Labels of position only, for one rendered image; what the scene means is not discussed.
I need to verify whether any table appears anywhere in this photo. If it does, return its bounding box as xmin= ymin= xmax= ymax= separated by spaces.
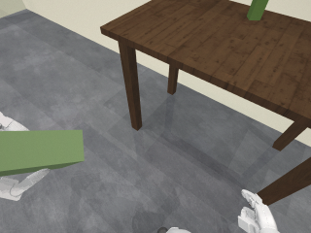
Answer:
xmin=100 ymin=0 xmax=311 ymax=206

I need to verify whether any sponge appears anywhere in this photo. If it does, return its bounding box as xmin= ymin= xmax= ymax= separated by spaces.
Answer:
xmin=0 ymin=129 xmax=85 ymax=177

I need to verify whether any left robot hand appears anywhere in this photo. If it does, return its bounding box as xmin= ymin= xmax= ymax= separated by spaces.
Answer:
xmin=0 ymin=112 xmax=51 ymax=201

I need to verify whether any right robot hand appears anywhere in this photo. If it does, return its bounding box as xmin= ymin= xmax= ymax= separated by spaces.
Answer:
xmin=238 ymin=189 xmax=278 ymax=233

